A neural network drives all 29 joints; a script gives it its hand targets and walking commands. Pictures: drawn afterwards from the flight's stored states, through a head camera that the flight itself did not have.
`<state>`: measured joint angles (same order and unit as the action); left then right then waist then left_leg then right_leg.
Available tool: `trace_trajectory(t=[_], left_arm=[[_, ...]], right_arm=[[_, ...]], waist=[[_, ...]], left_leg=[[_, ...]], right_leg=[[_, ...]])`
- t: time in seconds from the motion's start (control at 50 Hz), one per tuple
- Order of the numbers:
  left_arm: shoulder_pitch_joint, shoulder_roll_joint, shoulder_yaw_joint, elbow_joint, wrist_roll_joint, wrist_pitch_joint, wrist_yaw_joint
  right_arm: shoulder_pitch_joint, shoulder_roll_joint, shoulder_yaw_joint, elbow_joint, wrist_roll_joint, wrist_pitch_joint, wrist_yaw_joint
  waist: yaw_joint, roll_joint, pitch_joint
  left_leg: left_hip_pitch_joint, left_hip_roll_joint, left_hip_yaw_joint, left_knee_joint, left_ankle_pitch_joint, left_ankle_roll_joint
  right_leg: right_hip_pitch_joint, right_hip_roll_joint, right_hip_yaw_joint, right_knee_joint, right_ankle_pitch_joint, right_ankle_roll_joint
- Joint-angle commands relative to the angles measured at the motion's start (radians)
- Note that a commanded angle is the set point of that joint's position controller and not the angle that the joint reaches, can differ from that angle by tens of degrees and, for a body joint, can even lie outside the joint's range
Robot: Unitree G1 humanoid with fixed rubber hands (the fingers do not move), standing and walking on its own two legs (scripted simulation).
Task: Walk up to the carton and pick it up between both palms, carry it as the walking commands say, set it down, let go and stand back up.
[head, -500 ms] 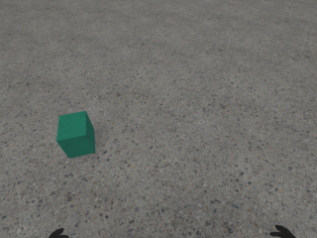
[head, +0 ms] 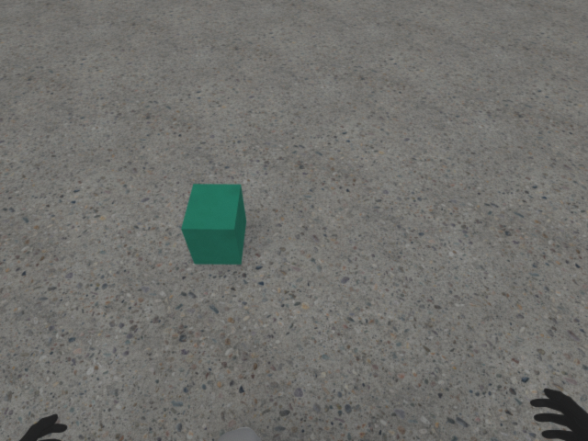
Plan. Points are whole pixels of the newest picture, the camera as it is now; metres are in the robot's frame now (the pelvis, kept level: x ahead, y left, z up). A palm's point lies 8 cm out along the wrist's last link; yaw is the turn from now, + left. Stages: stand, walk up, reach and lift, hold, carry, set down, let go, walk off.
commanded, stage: walk up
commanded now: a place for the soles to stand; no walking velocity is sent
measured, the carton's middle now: (217, 224) +0.97 +0.33 -0.64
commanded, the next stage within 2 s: none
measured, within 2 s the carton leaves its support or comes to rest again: neither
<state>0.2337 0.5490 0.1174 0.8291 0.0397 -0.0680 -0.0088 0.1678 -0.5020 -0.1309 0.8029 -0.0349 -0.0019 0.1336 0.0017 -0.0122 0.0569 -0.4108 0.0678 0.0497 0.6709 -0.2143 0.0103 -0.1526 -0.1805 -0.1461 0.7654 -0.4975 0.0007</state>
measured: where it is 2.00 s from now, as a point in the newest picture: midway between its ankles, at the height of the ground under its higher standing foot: (257, 363)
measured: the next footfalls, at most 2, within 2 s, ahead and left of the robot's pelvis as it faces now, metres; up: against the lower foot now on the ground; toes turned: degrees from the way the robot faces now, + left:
right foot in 0.30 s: +0.24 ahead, -0.09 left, +0.00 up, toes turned +4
left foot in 0.62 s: +0.31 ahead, +0.21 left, +0.00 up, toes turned +19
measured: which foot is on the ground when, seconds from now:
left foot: down 0.00-0.30, up 0.32-0.60, down 0.62-0.98, up 1.00-1.00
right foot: up 0.00-0.28, down 0.30-0.64, up 0.66-0.94, down 0.96-1.00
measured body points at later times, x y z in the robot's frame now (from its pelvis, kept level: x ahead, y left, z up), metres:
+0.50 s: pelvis +0.17 +0.03 +0.02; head +0.19 +0.01 +0.47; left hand +0.12 +0.39 -0.04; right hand +0.39 -0.25 -0.07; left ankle +0.20 +0.18 -0.67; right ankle +0.20 -0.10 -0.72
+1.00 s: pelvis +0.35 +0.08 +0.00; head +0.36 +0.08 +0.44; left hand +0.34 +0.44 -0.07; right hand +0.53 -0.22 -0.08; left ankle +0.28 +0.20 -0.70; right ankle +0.47 +0.00 -0.72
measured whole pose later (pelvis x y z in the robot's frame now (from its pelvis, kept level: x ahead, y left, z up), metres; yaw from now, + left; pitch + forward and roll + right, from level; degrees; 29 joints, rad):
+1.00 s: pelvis +0.35 +0.08 +0.00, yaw +20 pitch -2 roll +0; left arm 0.33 0.48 0.09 0.66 0.03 -0.11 -0.04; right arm 0.40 -0.50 -0.08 0.65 -0.01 -0.07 0.04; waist -0.04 0.02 0.05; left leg -0.33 0.00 -0.05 0.87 -0.46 0.04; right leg -0.43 -0.04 -0.07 0.69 -0.23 -0.04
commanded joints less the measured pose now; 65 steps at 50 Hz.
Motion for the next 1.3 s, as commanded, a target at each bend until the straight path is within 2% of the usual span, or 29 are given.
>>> trace_trajectory(t=[0.0, 0.02, 0.08, 0.2, 0.26, 0.28, 0.3, 0.32, 0.42, 0.52, 0.58, 0.6, 0.62, 0.64, 0.66, 0.72, 0.76, 0.84, 0.92, 0.94, 0.96, 0.98, 1.0, 1.08, 1.16, 1.22, 1.24, 1.26, 1.28], left_arm=[[-0.058, 0.13, -0.005, -0.127, -0.021, -0.007, -0.003], [-0.032, 0.141, -0.001, -0.1, -0.032, -0.009, -0.007], [0.079, 0.141, 0.013, -0.048, -0.029, -0.008, -0.017], [0.08, 0.097, 0.019, -0.09, -0.019, -0.026, -0.034], [0.223, 0.117, 0.041, -0.065, -0.014, -0.046, -0.026], [0.318, 0.165, 0.055, -0.061, -0.004, -0.057, -0.012], [0.322, 0.268, 0.07, -0.093, 0.001, -0.069, -0.002], [0.228, 0.262, 0.064, -0.128, -0.011, -0.068, 0.0], [0.155, 0.166, 0.041, -0.158, -0.012, -0.067, -0.012], [0.176, 0.184, 0.039, -0.183, -0.013, -0.054, -0.02], [0.17, 0.176, 0.026, -0.196, -0.024, -0.034, -0.022], [0.195, 0.142, 0.009, -0.202, -0.028, -0.03, -0.02], [0.208, 0.088, -0.011, -0.221, -0.034, -0.029, -0.014], [0.189, 0.049, -0.022, -0.268, -0.034, -0.031, -0.018], [0.187, 0.128, -0.01, -0.241, -0.034, -0.019, -0.007], [0.228, 0.122, -0.001, -0.195, -0.046, -0.018, -0.001], [0.239, 0.1, 0.001, -0.18, -0.034, -0.014, -0.018], [0.147, 0.076, 0.004, -0.206, -0.024, -0.018, -0.035], [0.196, 0.088, 0.028, -0.179, -0.016, -0.036, -0.042], [0.254, 0.122, 0.043, -0.167, -0.012, -0.043, -0.033], [0.339, 0.191, 0.062, -0.166, -0.003, -0.054, -0.019], [0.336, 0.262, 0.073, -0.183, -0.013, -0.056, -0.013], [0.27, 0.231, 0.065, -0.201, -0.027, -0.052, -0.012], [0.144, 0.167, 0.036, -0.21, -0.023, -0.041, -0.016], [0.122, 0.145, 0.002, -0.207, -0.023, -0.023, -0.015], [0.091, 0.109, -0.027, -0.198, -0.036, -0.003, -0.007], [0.101, 0.06, -0.045, -0.198, -0.04, 0.003, -0.004], [0.141, 0.002, -0.062, -0.198, -0.048, 0.014, -0.005], [0.16, 0.074, -0.048, -0.155, -0.053, 0.031, 0.011]], right_arm=[[0.175, -0.309, -0.062, -0.053, 0.035, -0.023, -0.042], [0.128, -0.268, -0.046, -0.069, 0.037, -0.026, -0.048], [0.07, -0.188, -0.012, -0.112, 0.02, -0.033, -0.054], [0.092, -0.184, -0.012, -0.177, 0.013, -0.042, -0.046], [0.045, -0.145, 0.008, -0.21, 0.01, -0.037, -0.049], [0.057, -0.09, 0.026, -0.222, 0.008, -0.039, -0.055], [0.073, -0.045, 0.043, -0.244, 0.014, -0.048, -0.065], [0.113, -0.128, 0.019, -0.201, 0.02, -0.041, -0.077], [0.139, -0.134, 0.002, -0.147, 0.022, -0.054, -0.047], [0.027, -0.077, 0.015, -0.184, 0.028, -0.054, -0.024], [0.083, -0.081, 0.007, -0.171, 0.025, -0.062, -0.034], [0.157, -0.114, -0.005, -0.154, 0.016, -0.067, -0.047], [0.282, -0.177, -0.026, -0.142, -0.003, -0.074, -0.065], [0.313, -0.29, -0.048, -0.173, 0.008, -0.081, -0.084], [0.268, -0.289, -0.051, -0.192, 0.048, -0.08, -0.091], [0.188, -0.181, -0.015, -0.192, 0.046, -0.089, -0.102], [0.187, -0.174, -0.01, -0.198, 0.031, -0.09, -0.101], [0.204, -0.198, -0.019, -0.214, 0.029, -0.096, -0.094], [0.14, -0.178, -0.001, -0.245, 0.029, -0.078, -0.085], [0.15, -0.138, 0.017, -0.249, 0.023, -0.078, -0.088], [0.153, -0.075, 0.039, -0.269, 0.023, -0.084, -0.091], [0.161, -0.103, 0.038, -0.254, 0.025, -0.08, -0.102], [0.161, -0.173, 0.016, -0.21, 0.03, -0.072, -0.109], [0.26, -0.148, 0.014, -0.133, 0.022, -0.078, -0.088], [0.211, -0.078, 0.03, -0.12, 0.02, -0.067, -0.097], [0.228, -0.102, 0.033, -0.087, 0.007, -0.076, -0.12], [0.242, -0.137, 0.026, -0.085, -0.002, -0.081, -0.13], [0.192, -0.218, 0.018, -0.115, -0.003, -0.091, -0.138], [0.149, -0.25, 0.013, -0.127, 0.013, -0.088, -0.138]], waist=[[-0.097, 0.15, -0.119], [-0.059, 0.094, -0.069], [-0.01, 0.162, -0.035], [-0.018, 0.181, -0.017], [0.082, 0.073, -0.034], [0.133, -0.101, -0.033], [0.13, -0.236, -0.007], [0.074, -0.066, 0.033], [0.039, -0.131, 0.048], [0.055, -0.156, 0.008], [0.006, -0.113, -0.024], [-0.031, -0.034, -0.076], [-0.098, 0.134, -0.163], [-0.112, 0.318, -0.179], [-0.08, 0.103, -0.166], [-0.005, 0.098, -0.053], [-0.012, 0.168, -0.047], [-0.034, 0.181, -0.027], [0.033, 0.124, -0.026], [0.072, 0.037, -0.039], [0.125, -0.174, -0.066], [0.112, -0.218, -0.07], [0.079, -0.06, -0.01], [0.014, -0.154, 0.035], [0.016, -0.175, -0.018], [-0.022, -0.123, -0.065], [-0.033, -0.006, -0.078], [0.003, 0.201, -0.069], [-0.002, 0.161, -0.077]], left_leg=[[0.4, 0.288, -0.724, -0.477, -0.551, 0.268], [0.34, 0.266, -0.64, -0.451, -0.494, 0.265], [0.139, 0.125, -0.357, -0.387, -0.263, 0.215], [0.044, 0.126, -0.369, -0.376, -0.318, 0.239], [-0.172, 0.036, -0.292, -0.166, -0.419, 0.159], [-0.3, -0.06, -0.23, 0.099, -0.443, 0.108], [-0.447, -0.178, -0.145, 0.384, -0.355, 0.048], [-0.432, -0.093, -0.261, 0.491, -0.286, 0.036], [-0.223, -0.022, -0.152, 0.287, -0.153, -0.022], [-0.036, -0.045, -0.007, 0.022, -0.061, 0.001], [0.17, -0.101, 0.052, -0.126, 0.0, 0.025], [0.318, -0.13, 0.036, -0.156, -0.041, 0.047], [0.494, -0.02, -0.171, -0.195, -0.162, 0.105], [0.585, 0.261, -0.708, -0.331, -0.297, 0.228], [0.49, 0.324, -0.734, -0.335, -0.226, 0.291], [0.278, 0.187, -0.406, -0.273, 0.13, 0.243], [0.195, 0.148, -0.298, -0.249, 0.254, 0.251], [0.119, 0.153, -0.301, -0.268, 0.135, 0.259], [-0.109, 0.083, -0.245, -0.171, -0.19, 0.182], [-0.2, 0.046, -0.215, -0.034, -0.219, 0.145], [-0.352, -0.059, -0.107, 0.292, -0.192, 0.079], [-0.452, -0.112, -0.074, 0.51, -0.338, 0.044], [-0.414, -0.044, -0.186, 0.545, -0.284, 0.037], [-0.189, 0.003, -0.07, 0.303, -0.196, 0.0], [0.036, -0.042, 0.013, 0.097, -0.089, -0.006], [0.218, -0.084, -0.003, -0.067, -0.041, 0.029], [0.269, 0.01, -0.153, -0.163, -0.065, 0.053], [0.229, 0.243, -0.532, -0.321, -0.185, 0.133], [0.162, 0.314, -0.594, -0.331, -0.212, 0.238]], right_leg=[[-0.559, 0.089, 0.158, 0.463, -0.043, -0.03], [-0.545, 0.061, 0.164, 0.451, 0.018, -0.025], [-0.332, 0.06, 0.131, 0.171, 0.049, -0.002], [-0.234, 0.119, 0.092, -0.048, 0.179, -0.015], [0.088, 0.173, 0.087, -0.19, 0.227, -0.043], [0.18, 0.056, 0.294, -0.336, -0.015, -0.084], [0.154, -0.279, 0.821, -0.608, -0.385, -0.198], [0.065, -0.318, 0.855, -0.622, -0.427, -0.244], [-0.057, -0.14, 0.315, -0.541, 0.067, -0.22], [-0.061, -0.096, 0.121, -0.461, 0.312, -0.191], [-0.135, -0.084, 0.048, -0.306, 0.364, -0.169], [-0.184, -0.054, 0.008, -0.142, 0.463, -0.143], [-0.308, -0.004, -0.029, 0.175, 0.448, -0.094], [-0.613, 0.132, 0.034, 0.407, -0.002, -0.033], [-0.611, 0.087, 0.17, 0.478, 0.015, -0.033], [-0.493, 0.028, 0.194, 0.331, 0.097, -0.03], [-0.408, 0.051, 0.143, 0.225, 0.097, -0.019], [-0.336, 0.079, 0.106, 0.053, 0.163, -0.027], [-0.008, 0.168, 0.063, -0.142, 0.242, -0.043], [0.121, 0.164, 0.116, -0.183, 0.167, -0.065], [0.219, -0.05, 0.471, -0.376, -0.123, -0.146], [0.165, -0.295, 0.854, -0.543, -0.332, -0.268], [0.061, -0.283, 0.805, -0.526, -0.315, -0.302], [-0.167, -0.1, 0.383, -0.475, 0.023, -0.244], [-0.25, -0.063, 0.247, -0.358, 0.388, -0.208], [-0.332, -0.017, 0.205, -0.176, 0.315, -0.145], [-0.386, 0.012, 0.181, -0.064, 0.233, -0.099], [-0.456, 0.14, 0.111, 0.098, 0.031, -0.025], [-0.396, 0.138, 0.164, 0.163, -0.084, -0.019]])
